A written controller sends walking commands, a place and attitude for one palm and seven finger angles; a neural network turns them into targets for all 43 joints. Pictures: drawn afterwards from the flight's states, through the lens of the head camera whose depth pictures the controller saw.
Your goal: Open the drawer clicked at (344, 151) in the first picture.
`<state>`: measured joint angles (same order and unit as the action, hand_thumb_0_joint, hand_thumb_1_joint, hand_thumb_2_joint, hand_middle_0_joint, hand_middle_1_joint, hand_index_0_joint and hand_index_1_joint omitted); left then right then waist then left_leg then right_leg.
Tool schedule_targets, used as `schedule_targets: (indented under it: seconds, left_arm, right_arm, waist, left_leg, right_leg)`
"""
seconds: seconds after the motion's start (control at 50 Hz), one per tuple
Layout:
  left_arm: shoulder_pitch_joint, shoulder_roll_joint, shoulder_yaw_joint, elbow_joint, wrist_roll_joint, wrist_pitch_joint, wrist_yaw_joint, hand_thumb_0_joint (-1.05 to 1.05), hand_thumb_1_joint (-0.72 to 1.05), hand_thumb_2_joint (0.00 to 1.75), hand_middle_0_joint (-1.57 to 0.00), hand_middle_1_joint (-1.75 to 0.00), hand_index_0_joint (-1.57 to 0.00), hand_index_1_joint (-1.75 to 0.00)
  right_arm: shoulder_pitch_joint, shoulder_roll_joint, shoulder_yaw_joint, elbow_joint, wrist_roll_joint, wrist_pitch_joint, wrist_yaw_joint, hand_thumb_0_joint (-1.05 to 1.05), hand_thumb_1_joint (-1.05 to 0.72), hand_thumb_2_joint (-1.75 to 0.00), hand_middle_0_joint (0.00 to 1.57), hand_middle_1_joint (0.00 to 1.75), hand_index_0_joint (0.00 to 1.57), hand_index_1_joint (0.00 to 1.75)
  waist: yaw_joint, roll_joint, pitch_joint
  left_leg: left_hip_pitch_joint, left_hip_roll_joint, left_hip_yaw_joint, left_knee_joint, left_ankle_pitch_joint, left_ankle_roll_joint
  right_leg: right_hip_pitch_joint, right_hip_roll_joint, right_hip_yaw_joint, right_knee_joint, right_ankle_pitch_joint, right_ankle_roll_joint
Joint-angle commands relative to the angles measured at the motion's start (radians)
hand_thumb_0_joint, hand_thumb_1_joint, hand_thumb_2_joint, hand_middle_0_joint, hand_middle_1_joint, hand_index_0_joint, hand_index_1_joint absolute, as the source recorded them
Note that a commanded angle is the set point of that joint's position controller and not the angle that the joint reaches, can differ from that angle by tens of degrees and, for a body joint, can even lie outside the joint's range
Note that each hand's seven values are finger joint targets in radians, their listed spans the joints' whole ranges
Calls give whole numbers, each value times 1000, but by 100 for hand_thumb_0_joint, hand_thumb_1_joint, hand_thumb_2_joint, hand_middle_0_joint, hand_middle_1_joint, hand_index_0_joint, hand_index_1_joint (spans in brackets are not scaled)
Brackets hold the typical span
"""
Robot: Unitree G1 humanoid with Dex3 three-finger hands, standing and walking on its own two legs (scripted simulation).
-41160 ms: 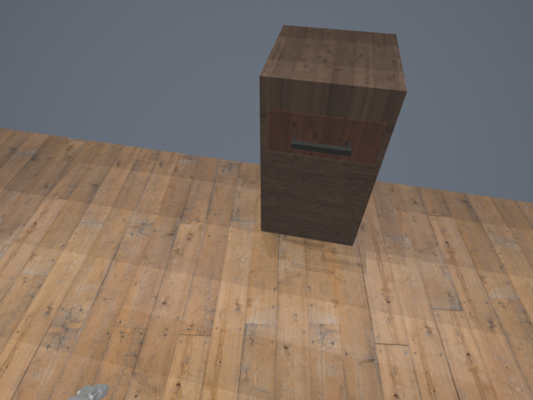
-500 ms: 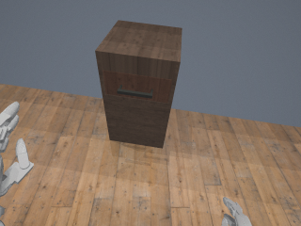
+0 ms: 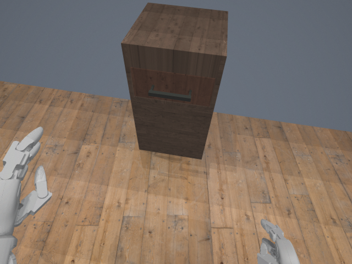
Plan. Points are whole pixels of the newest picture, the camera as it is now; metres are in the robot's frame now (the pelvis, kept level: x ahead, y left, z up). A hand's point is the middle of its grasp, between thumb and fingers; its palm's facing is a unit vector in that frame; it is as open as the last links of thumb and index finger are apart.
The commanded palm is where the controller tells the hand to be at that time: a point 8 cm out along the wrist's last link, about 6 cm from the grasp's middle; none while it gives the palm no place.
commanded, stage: let the arm hang, fingers relaxed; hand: left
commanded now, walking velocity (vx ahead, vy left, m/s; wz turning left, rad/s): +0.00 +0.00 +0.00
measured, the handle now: (170, 92) +0.85 +0.07 -0.19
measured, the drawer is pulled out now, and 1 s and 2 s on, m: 0.00 0.00 0.00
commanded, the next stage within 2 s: look to check the result in 1.06 s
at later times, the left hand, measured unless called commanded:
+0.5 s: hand out of the picture +0.01 +0.19 -0.16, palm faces -0.04 -0.97 -0.26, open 7.4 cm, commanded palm none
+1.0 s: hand out of the picture +0.10 +0.21 -0.13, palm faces -0.01 -0.93 -0.36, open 7.4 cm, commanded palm none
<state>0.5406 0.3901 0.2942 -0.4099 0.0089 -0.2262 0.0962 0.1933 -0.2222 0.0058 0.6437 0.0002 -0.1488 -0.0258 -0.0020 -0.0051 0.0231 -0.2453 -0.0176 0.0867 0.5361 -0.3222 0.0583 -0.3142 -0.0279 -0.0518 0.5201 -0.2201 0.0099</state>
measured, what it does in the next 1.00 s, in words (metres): stands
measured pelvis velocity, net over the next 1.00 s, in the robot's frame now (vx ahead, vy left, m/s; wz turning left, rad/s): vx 0.00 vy -0.04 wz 0.03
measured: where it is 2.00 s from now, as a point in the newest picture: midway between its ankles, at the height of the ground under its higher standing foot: outside the picture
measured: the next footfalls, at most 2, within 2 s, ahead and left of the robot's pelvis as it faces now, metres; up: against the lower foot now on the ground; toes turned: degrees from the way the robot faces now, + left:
none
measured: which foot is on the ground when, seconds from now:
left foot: down 0.00-1.00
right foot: down 0.00-1.00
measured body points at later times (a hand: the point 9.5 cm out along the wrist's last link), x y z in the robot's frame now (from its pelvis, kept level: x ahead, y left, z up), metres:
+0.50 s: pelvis -0.02 -0.03 +0.01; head +0.02 -0.02 +0.46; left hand +0.02 +0.24 -0.14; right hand +0.01 -0.33 -0.13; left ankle -0.02 +0.07 -0.73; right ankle +0.02 -0.13 -0.73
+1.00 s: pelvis +0.00 -0.04 +0.01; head +0.02 -0.05 +0.46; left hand +0.11 +0.26 -0.10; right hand +0.07 -0.33 -0.13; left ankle -0.02 +0.07 -0.73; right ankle +0.02 -0.13 -0.73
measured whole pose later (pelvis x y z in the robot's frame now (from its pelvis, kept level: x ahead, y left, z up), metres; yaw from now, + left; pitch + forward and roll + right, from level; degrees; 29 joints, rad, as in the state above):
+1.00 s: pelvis +0.00 -0.04 +0.01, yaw +2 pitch -2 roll +0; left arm 0.06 0.32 0.01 1.09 0.02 -0.02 0.01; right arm 0.12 -0.34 -0.01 1.11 -0.02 -0.01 0.00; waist -0.02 0.03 0.07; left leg -0.07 -0.01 0.04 0.28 -0.19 0.01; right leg -0.14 0.01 -0.03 0.32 -0.14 -0.03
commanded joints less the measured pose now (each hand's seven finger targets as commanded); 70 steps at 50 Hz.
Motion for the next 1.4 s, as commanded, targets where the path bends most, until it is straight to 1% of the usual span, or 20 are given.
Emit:
schedule_targets:
  seconds: [0.0,0.04,0.08,0.1,0.12,0.14,0.16,0.18,0.2,0.24,0.28,0.32,0.38,0.5,0.6,0.7,0.82,1.04,1.26,1.38]
  left_arm:
    - [-143,13,-181,538,33,216,-85,0,90,90,-20,-30,-20,-30]
    - [-210,43,-181,623,34,212,-83,0,90,90,-20,-30,-20,-30]
    - [-234,64,-188,748,36,210,-82,0,90,90,-20,-30,-20,-30]
    - [-222,80,-189,822,37,210,-83,0,90,90,-20,-30,-20,-30]
    - [-226,110,-193,886,37,207,-83,0,90,90,-20,-30,-20,-30]
    - [-256,147,-198,940,33,206,-84,0,90,90,-20,-30,-20,-30]
    - [-302,172,-204,985,28,206,-87,0,90,90,-20,-30,-20,-30]
    - [-352,173,-214,1023,22,206,-88,0,90,90,-20,-30,-20,-30]
    - [-389,163,-222,1057,18,207,-88,0,90,90,-20,-30,-20,-30]
    - [-405,135,-237,1123,12,211,-88,0,90,90,-20,-30,-20,-30]
    - [-381,120,-243,1197,8,212,-86,0,90,90,-20,-30,-20,-30]
    - [-375,124,-244,1253,8,206,-85,0,90,90,-20,-30,-20,-30]
    - [-383,114,-247,1326,2,200,-84,0,90,90,-20,-30,-20,-30]
    - [-420,115,-247,1416,1,200,-83,0,90,90,-20,-30,-20,-30]
    - [-449,130,-245,1445,2,197,-82,0,90,90,-20,-30,-20,-30]
    - [-479,142,-246,1451,2,191,-79,0,90,90,-20,-30,-20,-30]
    - [-496,152,-244,1445,4,185,-75,0,90,90,-20,-30,-20,-30]
    - [-507,151,-243,1447,4,185,-75,0,90,90,-20,-30,-20,-30]
    - [-491,143,-242,1463,1,186,-74,0,90,90,-20,-30,-20,-30]
    - [-488,142,-244,1468,1,189,-75,0,90,90,-20,-30,-20,-30]
  right_arm:
    - [-28,-259,-109,30,-6,48,25,0,-90,-90,20,30,20,30]
    - [0,-270,-96,35,-21,70,19,0,-90,-90,20,30,20,30]
    - [-24,-283,-89,49,-30,84,12,0,-90,-90,20,30,20,30]
    - [-58,-286,-87,56,-28,90,10,0,-90,-90,20,30,20,30]
    - [-73,-272,-83,60,-24,96,13,0,-90,-90,20,30,20,30]
    - [-63,-254,-77,71,-18,107,13,0,-90,-90,20,30,20,30]
    - [-47,-244,-72,88,-15,117,13,0,-90,-90,20,30,20,30]
    - [-30,-246,-67,119,-17,124,12,0,-90,-90,20,30,20,30]
    - [-21,-241,-64,147,-19,128,12,0,-90,-90,20,30,20,30]
    - [-34,-251,-58,187,-23,129,17,0,-90,-90,20,30,20,30]
    - [-54,-263,-56,219,-20,129,16,0,-90,-90,20,30,20,30]
    - [-45,-267,-57,248,-14,129,15,0,-90,-90,20,30,20,30]
    - [-15,-260,-54,302,-13,129,9,0,-90,-90,20,30,20,30]
    - [-7,-266,-55,367,-15,138,8,0,-90,-90,20,30,20,30]
    - [-18,-280,-55,391,-17,137,11,0,-90,-90,20,30,20,30]
    - [-40,-292,-56,403,-18,134,14,0,-90,-90,20,30,20,30]
    - [-62,-300,-56,405,-16,130,17,0,-90,-90,20,30,20,30]
    - [-85,-301,-50,417,-18,130,15,0,-90,-90,20,30,20,30]
    - [-83,-303,-47,422,-16,128,5,0,-90,-90,20,30,20,30]
    - [-89,-303,-47,423,-15,131,5,0,-90,-90,20,30,20,30]
  waist:
    - [-43,98,-103]
    - [-42,-14,-102]
    - [-13,-60,-98]
    - [11,-79,-109]
    - [19,-94,-118]
    - [4,-153,-107]
    - [-16,-189,-86]
    - [-33,-139,-66]
    - [-42,-71,-44]
    - [-26,66,-17]
    - [-3,112,-25]
    - [-2,64,-48]
    - [-10,71,-83]
    - [-14,27,18]
    - [-14,3,5]
    - [-17,-38,-21]
    - [-14,-23,-39]
    - [-16,-5,-41]
    - [-15,7,-69]
    - [-16,17,-58]
  left_leg:
    - [-1,200,-203,-72,468,-5]
    - [67,248,-285,-98,626,44]
    - [49,240,-271,-72,659,65]
    - [-3,196,-220,-41,579,44]
    - [-53,123,-167,-13,401,8]
    - [-54,58,-122,24,187,-16]
    - [-28,25,-108,31,23,-25]
    - [30,27,-115,0,-11,-26]
    - [72,40,-126,-44,30,-24]
    - [53,90,-168,-141,99,-15]
    - [9,118,-183,-197,70,-12]
    - [27,115,-172,-198,79,-15]
    - [86,114,-156,-200,103,-22]
    - [77,124,-160,-247,86,-23]
    - [89,130,-165,-271,99,-23]
    - [123,133,-168,-279,178,-24]
    - [146,135,-159,-281,267,-29]
    - [167,136,-153,-298,258,-35]
    - [200,143,-147,-292,335,-39]
    - [203,142,-145,-293,319,-38]
  right_leg:
    - [-66,-20,46,159,-23,-39]
    - [-97,2,71,230,-142,-43]
    - [-18,-13,93,177,-57,-55]
    - [86,-28,108,107,102,-60]
    - [163,-70,179,40,263,-80]
    - [165,-147,269,-31,306,-106]
    - [120,-198,316,-96,268,-134]
    - [57,-195,315,-129,183,-144]
    - [17,-160,286,-139,83,-130]
    - [51,-85,219,-121,3,-86]
    - [137,-57,186,-129,-4,-71]
    - [174,-65,193,-158,25,-74]
    - [185,-80,195,-199,41,-77]
    - [147,-80,180,-258,-17,-71]
    - [165,-81,176,-270,-14,-64]
    - [184,-84,166,-262,80,-56]
    - [214,-89,160,-245,207,-52]
    - [224,-90,161,-265,187,-52]
    - [257,-92,147,-254,288,-57]
    - [249,-89,150,-262,270,-57]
